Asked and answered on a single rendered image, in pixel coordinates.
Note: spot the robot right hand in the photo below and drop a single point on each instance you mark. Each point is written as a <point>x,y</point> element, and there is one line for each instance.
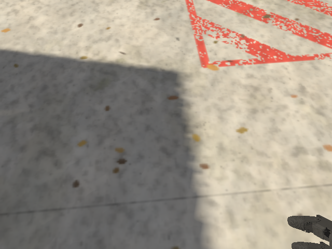
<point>319,226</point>

